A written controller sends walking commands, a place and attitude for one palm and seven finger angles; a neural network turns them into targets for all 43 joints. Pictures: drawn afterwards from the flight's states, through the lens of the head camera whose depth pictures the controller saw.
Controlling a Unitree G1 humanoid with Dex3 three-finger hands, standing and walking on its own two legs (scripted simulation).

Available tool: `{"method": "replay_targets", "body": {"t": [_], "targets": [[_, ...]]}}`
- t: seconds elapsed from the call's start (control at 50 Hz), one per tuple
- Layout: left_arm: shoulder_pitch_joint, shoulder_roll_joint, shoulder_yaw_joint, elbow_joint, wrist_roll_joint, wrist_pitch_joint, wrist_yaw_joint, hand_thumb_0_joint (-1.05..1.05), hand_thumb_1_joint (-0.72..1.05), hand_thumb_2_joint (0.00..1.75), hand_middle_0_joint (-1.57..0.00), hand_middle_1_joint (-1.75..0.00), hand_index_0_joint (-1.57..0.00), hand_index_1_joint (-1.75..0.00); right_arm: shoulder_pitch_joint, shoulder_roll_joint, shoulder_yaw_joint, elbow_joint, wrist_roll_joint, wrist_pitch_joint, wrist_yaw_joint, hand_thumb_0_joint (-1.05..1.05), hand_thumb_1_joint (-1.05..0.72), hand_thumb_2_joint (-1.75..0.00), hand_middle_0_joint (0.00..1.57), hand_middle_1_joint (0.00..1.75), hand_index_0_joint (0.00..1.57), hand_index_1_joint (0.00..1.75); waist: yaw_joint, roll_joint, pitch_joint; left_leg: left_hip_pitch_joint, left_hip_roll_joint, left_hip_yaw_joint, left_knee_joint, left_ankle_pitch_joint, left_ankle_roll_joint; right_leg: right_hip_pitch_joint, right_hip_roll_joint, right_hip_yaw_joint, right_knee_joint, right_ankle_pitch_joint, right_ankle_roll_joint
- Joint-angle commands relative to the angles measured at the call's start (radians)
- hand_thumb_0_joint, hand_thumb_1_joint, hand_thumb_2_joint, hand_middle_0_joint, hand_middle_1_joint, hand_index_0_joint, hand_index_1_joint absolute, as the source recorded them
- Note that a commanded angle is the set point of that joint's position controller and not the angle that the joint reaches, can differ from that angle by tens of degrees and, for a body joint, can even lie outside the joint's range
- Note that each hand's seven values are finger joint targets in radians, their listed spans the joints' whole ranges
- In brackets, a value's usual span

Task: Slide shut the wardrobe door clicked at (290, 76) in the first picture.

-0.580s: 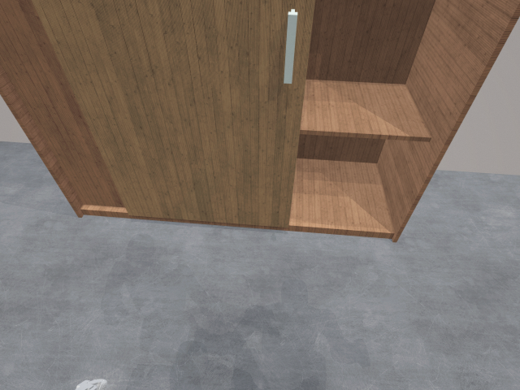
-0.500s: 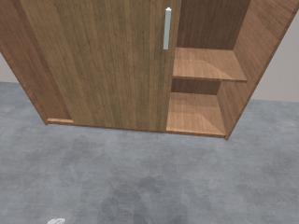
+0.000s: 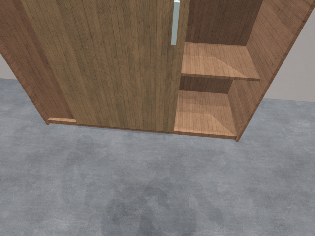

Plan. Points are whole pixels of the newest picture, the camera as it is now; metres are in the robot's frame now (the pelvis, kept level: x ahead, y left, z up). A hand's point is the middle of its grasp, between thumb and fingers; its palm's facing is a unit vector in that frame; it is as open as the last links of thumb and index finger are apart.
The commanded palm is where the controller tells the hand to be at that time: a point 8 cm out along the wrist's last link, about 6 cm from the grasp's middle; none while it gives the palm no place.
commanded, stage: stand and wait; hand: left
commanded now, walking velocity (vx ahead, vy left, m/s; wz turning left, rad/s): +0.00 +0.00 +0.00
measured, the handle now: (175, 22) +0.97 -0.03 +0.13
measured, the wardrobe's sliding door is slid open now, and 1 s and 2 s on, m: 0.50 0.50 0.50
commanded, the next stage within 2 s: look at it before walking up in 0.24 s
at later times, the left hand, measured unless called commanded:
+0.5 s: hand out of the picture +0.09 +0.25 -0.15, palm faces -0.03 -0.94 -0.34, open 7.4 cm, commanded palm none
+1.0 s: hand out of the picture +0.09 +0.25 -0.15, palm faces -0.03 -0.94 -0.34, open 7.4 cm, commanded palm none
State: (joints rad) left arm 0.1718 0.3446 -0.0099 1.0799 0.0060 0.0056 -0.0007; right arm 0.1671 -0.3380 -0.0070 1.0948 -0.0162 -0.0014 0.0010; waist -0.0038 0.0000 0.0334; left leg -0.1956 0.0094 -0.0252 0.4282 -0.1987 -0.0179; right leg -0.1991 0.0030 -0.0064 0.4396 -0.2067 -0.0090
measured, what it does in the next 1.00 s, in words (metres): stands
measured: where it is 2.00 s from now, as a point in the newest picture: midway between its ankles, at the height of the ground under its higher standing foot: (176, 231)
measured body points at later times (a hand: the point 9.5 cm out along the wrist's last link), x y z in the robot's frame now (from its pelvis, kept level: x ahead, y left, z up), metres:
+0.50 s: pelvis +0.01 +0.00 +0.00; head +0.01 +0.00 +0.45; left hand +0.09 +0.30 -0.13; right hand +0.09 -0.29 -0.13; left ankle +0.02 +0.13 -0.74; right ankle +0.02 -0.11 -0.74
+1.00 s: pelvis +0.01 +0.00 +0.00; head +0.02 +0.00 +0.45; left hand +0.09 +0.30 -0.13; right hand +0.09 -0.30 -0.13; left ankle +0.02 +0.13 -0.74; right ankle +0.02 -0.11 -0.74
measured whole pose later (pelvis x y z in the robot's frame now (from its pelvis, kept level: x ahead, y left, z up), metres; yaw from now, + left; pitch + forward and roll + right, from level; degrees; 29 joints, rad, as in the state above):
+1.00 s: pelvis +0.01 +0.00 +0.00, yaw +0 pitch -2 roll +0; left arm 0.14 0.35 -0.01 1.09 0.01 0.00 0.00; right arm 0.12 -0.34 0.00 1.11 -0.01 -0.01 0.00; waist 0.00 0.00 0.04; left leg -0.14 0.01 -0.02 0.36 -0.19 -0.02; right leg -0.14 0.01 0.00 0.37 -0.19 -0.01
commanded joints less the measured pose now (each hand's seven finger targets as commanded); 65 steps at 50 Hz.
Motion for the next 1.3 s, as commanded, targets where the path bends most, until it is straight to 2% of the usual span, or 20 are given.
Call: {"method": "replay_targets", "body": {"t": [0.0, 0.12, 0.2, 0.46, 0.6, 0.72, 0.96, 0.98, 1.0, 1.02, 1.06, 1.1, 1.14, 1.16, 1.18, 1.2, 1.22, 1.24, 1.26, 1.28], "targets": [[-0.057, 0.205, 0.048, -0.070, 0.003, -0.034, 0.012, 0.00, 0.90, 0.90, -0.20, -0.30, -0.20, -0.30, -0.063, -0.201, -0.035, -0.066, 0.006, -0.032, -0.010, 0.00, -0.90, -0.90, 0.20, 0.30, 0.20, 0.30, 0.004, -0.002, -0.065, 0.008, 0.095, -0.092, -0.078, 0.054, 0.046, 0.014, -0.121, 0.128, -0.104, -0.005, -0.030], [-0.068, 0.207, 0.047, -0.064, 0.004, -0.032, 0.013, 0.00, 0.90, 0.90, -0.20, -0.30, -0.20, -0.30, -0.068, -0.203, -0.034, -0.055, 0.006, -0.033, -0.011, 0.00, -0.90, -0.90, 0.20, 0.30, 0.20, 0.30, 0.004, 0.009, -0.054, 0.009, 0.100, -0.091, -0.096, 0.060, 0.045, 0.022, -0.121, 0.121, -0.106, 0.016, -0.027], [-0.072, 0.207, 0.048, -0.063, 0.005, -0.032, 0.013, 0.00, 0.90, 0.90, -0.20, -0.30, -0.20, -0.30, -0.072, -0.204, -0.034, -0.056, 0.006, -0.031, -0.011, 0.00, -0.90, -0.90, 0.20, 0.30, 0.20, 0.30, 0.003, -0.004, -0.039, 0.014, 0.097, -0.093, -0.098, 0.061, 0.044, 0.013, -0.119, 0.126, -0.117, 0.011, -0.027], [-0.085, 0.207, 0.048, -0.069, 0.006, -0.033, 0.011, 0.00, 0.90, 0.90, -0.20, -0.30, -0.20, -0.30, -0.087, -0.206, -0.034, -0.058, 0.006, -0.031, -0.010, 0.00, -0.90, -0.90, 0.20, 0.30, 0.20, 0.30, 0.001, 0.000, -0.048, 0.037, 0.097, -0.089, -0.111, 0.074, 0.041, 0.023, -0.120, 0.124, -0.128, 0.030, -0.023], [-0.076, 0.207, 0.048, -0.065, 0.005, -0.036, 0.012, 0.00, 0.90, 0.90, -0.20, -0.30, -0.20, -0.30, -0.092, -0.206, -0.032, -0.056, 0.008, -0.032, -0.012, 0.00, -0.90, -0.90, 0.20, 0.30, 0.20, 0.30, 0.005, 0.000, -0.077, 0.062, 0.102, -0.086, -0.102, 0.128, 0.042, 0.051, -0.124, 0.118, -0.123, 0.100, -0.025], [-0.075, 0.208, 0.047, -0.061, 0.005, -0.032, 0.012, 0.00, 0.90, 0.90, -0.20, -0.30, -0.20, -0.30, -0.095, -0.208, -0.030, -0.052, 0.008, -0.031, -0.013, 0.00, -0.90, -0.90, 0.20, 0.30, 0.20, 0.30, 0.005, 0.017, -0.057, 0.056, 0.104, -0.085, -0.116, 0.109, 0.041, 0.045, -0.122, 0.114, -0.128, 0.082, -0.022], [-0.077, 0.209, 0.047, -0.055, 0.005, -0.034, 0.012, 0.00, 0.90, 0.90, -0.20, -0.30, -0.20, -0.30, -0.091, -0.208, -0.028, -0.046, 0.009, -0.032, -0.013, 0.00, -0.90, -0.90, 0.20, 0.30, 0.20, 0.30, 0.003, -0.010, -0.063, 0.069, 0.105, -0.084, -0.122, 0.126, 0.039, 0.058, -0.124, 0.114, -0.134, 0.105, -0.022], [-0.039, 0.129, 0.031, -0.034, 0.002, -0.025, 0.014, 0.00, 0.90, 0.90, -0.20, -0.30, -0.20, -0.30, -0.069, -0.130, -0.011, -0.030, 0.004, -0.024, -0.011, 0.00, -0.90, -0.90, 0.20, 0.30, 0.20, 0.30, 0.003, -0.013, -0.071, 0.080, 0.106, -0.070, -0.119, 0.081, 0.028, 0.051, -0.121, 0.110, -0.143, 0.045, -0.010], [-0.001, 0.075, 0.019, -0.020, 0.003, -0.013, 0.016, 0.00, 0.90, 0.90, -0.20, -0.30, -0.20, -0.30, -0.030, -0.073, 0.003, -0.018, 0.000, -0.013, -0.009, 0.00, -0.90, -0.90, 0.20, 0.30, 0.20, 0.30, 0.001, -0.016, -0.074, 0.083, 0.104, -0.059, -0.109, 0.013, 0.017, 0.036, -0.109, 0.110, -0.133, -0.048, -0.001], [0.013, 0.073, 0.020, -0.017, 0.006, -0.004, 0.013, 0.00, 0.90, 0.90, -0.20, -0.30, -0.20, -0.30, -0.013, -0.073, 0.000, -0.014, -0.004, -0.007, -0.008, 0.00, -0.90, -0.90, 0.20, 0.30, 0.20, 0.30, 0.002, -0.006, -0.042, 0.061, 0.102, -0.057, -0.109, -0.096, 0.017, 0.007, -0.097, 0.114, -0.125, -0.155, -0.002], [0.032, 0.081, 0.028, -0.023, 0.012, 0.005, 0.002, 0.00, 0.90, 0.90, -0.20, -0.30, -0.20, -0.30, -0.003, -0.092, -0.010, -0.021, -0.010, 0.001, -0.006, 0.00, -0.90, -0.90, 0.20, 0.30, 0.20, 0.30, 0.001, 0.009, 0.027, 0.004, 0.112, -0.076, -0.138, -0.311, 0.028, -0.062, -0.073, 0.111, -0.104, -0.296, -0.010], [0.051, 0.075, 0.036, -0.036, 0.016, 0.006, -0.007, 0.00, 0.90, 0.90, -0.20, -0.30, -0.20, -0.30, 0.014, -0.112, -0.024, -0.030, -0.012, 0.003, -0.006, 0.00, -0.90, -0.90, 0.20, 0.30, 0.20, 0.30, -0.001, 0.045, 0.065, -0.014, 0.152, -0.125, -0.169, -0.430, 0.055, -0.123, -0.040, 0.084, -0.035, -0.327, -0.013], [0.066, 0.046, 0.040, -0.051, 0.018, 0.000, -0.017, 0.00, 0.90, 0.90, -0.20, -0.30, -0.20, -0.30, 0.046, -0.138, -0.040, -0.036, -0.012, -0.003, -0.011, 0.00, -0.90, -0.90, 0.20, 0.30, 0.20, 0.30, -0.013, 0.117, 0.095, 0.005, 0.234, -0.223, -0.216, -0.473, 0.108, -0.198, 0.000, 0.021, 0.115, -0.255, -0.008], [0.066, 0.026, 0.042, -0.062, 0.020, -0.003, -0.021, 0.00, 0.90, 0.90, -0.20, -0.30, -0.20, -0.30, 0.068, -0.152, -0.052, -0.041, -0.011, -0.008, -0.015, 0.00, -0.90, -0.90, 0.20, 0.30, 0.20, 0.30, -0.018, 0.138, 0.095, 0.037, 0.284, -0.272, -0.230, -0.440, 0.143, -0.241, 0.009, -0.011, 0.190, -0.209, -0.004], [0.047, 0.014, 0.044, -0.080, 0.019, -0.006, -0.026, 0.00, 0.90, 0.90, -0.20, -0.30, -0.20, -0.30, 0.095, -0.156, -0.060, -0.041, -0.010, -0.014, -0.018, 0.00, -0.90, -0.90, 0.20, 0.30, 0.20, 0.30, -0.029, 0.153, 0.102, 0.074, 0.315, -0.284, -0.227, -0.351, 0.169, -0.282, -0.007, -0.014, 0.223, -0.220, -0.003], [0.047, 0.008, 0.047, -0.090, 0.019, -0.010, -0.029, 0.00, 0.90, 0.90, -0.20, -0.30, -0.20, -0.30, 0.117, -0.151, -0.066, -0.039, -0.011, -0.019, -0.020, 0.00, -0.90, -0.90, 0.20, 0.30, 0.20, 0.30, -0.032, 0.157, 0.092, 0.108, 0.329, -0.281, -0.208, -0.271, 0.182, -0.305, -0.022, -0.011, 0.232, -0.235, -0.003], [0.052, -0.003, 0.051, -0.094, 0.018, -0.015, -0.033, 0.00, 0.90, 0.90, -0.20, -0.30, -0.20, -0.30, 0.123, -0.137, -0.067, -0.036, -0.012, -0.023, -0.022, 0.00, -0.90, -0.90, 0.20, 0.30, 0.20, 0.30, -0.031, 0.157, 0.084, 0.095, 0.326, -0.240, -0.182, -0.194, 0.177, -0.276, -0.033, -0.015, 0.213, -0.243, -0.003], [0.091, -0.016, 0.056, -0.087, 0.017, -0.020, -0.035, 0.00, 0.90, 0.90, -0.20, -0.30, -0.20, -0.30, 0.109, -0.121, -0.066, -0.040, -0.012, -0.026, -0.024, 0.00, -0.90, -0.90, 0.20, 0.30, 0.20, 0.30, -0.008, 0.159, 0.075, 0.054, 0.304, -0.177, -0.131, -0.127, 0.156, -0.196, -0.034, -0.029, 0.150, -0.217, -0.003], [0.168, -0.022, 0.060, -0.062, 0.017, -0.026, -0.034, 0.00, 0.90, 0.90, -0.20, -0.30, -0.20, -0.30, 0.090, -0.098, -0.061, -0.046, -0.010, -0.027, -0.024, 0.00, -0.90, -0.90, 0.20, 0.30, 0.20, 0.30, 0.029, 0.128, 0.037, -0.029, 0.250, -0.095, -0.021, -0.089, 0.113, -0.033, -0.022, -0.044, 0.036, -0.137, -0.008], [0.271, 0.009, 0.073, -0.025, 0.020, -0.036, -0.027, 0.00, 0.90, 0.90, -0.20, -0.30, -0.20, -0.30, 0.070, -0.047, -0.053, -0.056, -0.005, -0.028, -0.022, 0.00, -0.90, -0.90, 0.20, 0.30, 0.20, 0.30, 0.075, 0.002, 0.007, -0.201, 0.159, 0.012, 0.177, -0.142, 0.058, 0.165, -0.079, 0.070, -0.064, -0.141, -0.035]]}}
